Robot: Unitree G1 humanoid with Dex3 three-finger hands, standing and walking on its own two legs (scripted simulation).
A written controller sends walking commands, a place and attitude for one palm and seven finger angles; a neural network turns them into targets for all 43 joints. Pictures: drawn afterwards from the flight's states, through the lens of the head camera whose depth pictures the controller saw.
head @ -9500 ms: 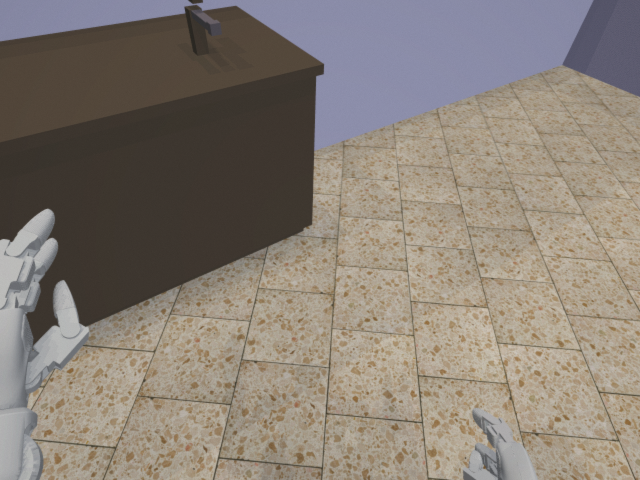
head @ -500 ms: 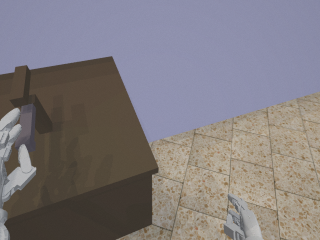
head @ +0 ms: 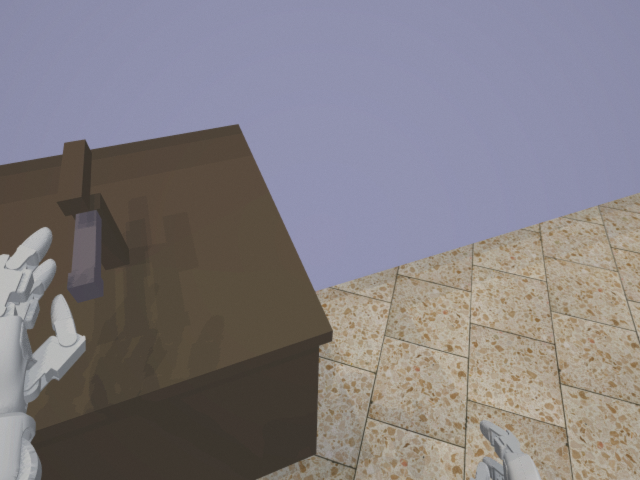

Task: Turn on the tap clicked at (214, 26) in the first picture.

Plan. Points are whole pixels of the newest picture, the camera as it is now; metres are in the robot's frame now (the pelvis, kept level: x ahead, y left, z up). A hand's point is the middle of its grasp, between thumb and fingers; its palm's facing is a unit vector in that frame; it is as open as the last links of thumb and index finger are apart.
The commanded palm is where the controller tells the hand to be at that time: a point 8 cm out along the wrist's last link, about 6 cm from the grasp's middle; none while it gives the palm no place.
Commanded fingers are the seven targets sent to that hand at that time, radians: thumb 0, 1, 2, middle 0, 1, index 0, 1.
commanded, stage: come to a stop and stand still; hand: left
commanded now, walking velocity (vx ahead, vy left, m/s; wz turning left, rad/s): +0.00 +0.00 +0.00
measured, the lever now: (86, 284) +0.30 +0.30 +0.11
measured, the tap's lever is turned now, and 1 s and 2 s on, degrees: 0 0 0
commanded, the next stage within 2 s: look again from close up in 0.60 s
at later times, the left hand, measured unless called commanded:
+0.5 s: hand (77, 315) +0.24 +0.26 +0.14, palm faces +0.41 -0.85 -0.34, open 7.5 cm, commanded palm +0.18 +0.30 +0.17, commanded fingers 0.00 0.90 0.90 -0.20 -0.30 -0.20 -0.30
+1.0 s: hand (88, 313) +0.25 +0.26 +0.14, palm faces +0.30 -0.84 -0.45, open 7.4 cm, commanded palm +0.19 +0.29 +0.17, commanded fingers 0.00 0.90 0.90 -0.20 -0.30 -0.20 -0.30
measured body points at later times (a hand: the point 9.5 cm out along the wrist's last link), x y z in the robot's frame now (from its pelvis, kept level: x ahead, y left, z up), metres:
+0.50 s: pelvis +0.02 +0.02 +0.00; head +0.03 +0.02 +0.45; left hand +0.21 +0.31 +0.16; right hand +0.20 -0.21 -0.08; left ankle +0.03 +0.11 -0.75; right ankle -0.01 -0.11 -0.75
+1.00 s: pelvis +0.03 +0.02 -0.01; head +0.07 +0.02 +0.44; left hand +0.22 +0.30 +0.16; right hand +0.18 -0.22 -0.10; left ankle +0.03 +0.11 -0.75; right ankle -0.01 -0.11 -0.75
